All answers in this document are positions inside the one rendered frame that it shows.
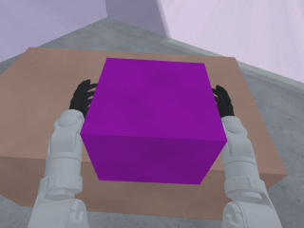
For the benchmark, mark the robot left forearm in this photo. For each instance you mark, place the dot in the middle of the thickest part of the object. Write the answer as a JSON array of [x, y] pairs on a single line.
[[62, 179]]

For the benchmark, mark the robot right forearm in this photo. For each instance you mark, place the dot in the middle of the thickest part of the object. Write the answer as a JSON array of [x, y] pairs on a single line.
[[242, 180]]

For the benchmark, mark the robot right hand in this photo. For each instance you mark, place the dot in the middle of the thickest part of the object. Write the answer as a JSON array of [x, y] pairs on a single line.
[[224, 103]]

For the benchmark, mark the pedestal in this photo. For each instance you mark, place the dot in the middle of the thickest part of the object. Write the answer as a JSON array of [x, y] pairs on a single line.
[[38, 87]]

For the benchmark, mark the robot right upper arm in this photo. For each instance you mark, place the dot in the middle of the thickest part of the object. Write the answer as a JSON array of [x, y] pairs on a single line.
[[241, 214]]

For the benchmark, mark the robot left hand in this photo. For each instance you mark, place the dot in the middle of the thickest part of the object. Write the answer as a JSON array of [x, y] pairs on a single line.
[[80, 99]]

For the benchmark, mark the robot left upper arm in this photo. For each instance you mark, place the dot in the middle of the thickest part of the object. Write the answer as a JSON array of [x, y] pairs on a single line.
[[66, 213]]

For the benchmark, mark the carton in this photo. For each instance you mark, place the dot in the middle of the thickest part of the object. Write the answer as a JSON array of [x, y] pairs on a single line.
[[153, 121]]

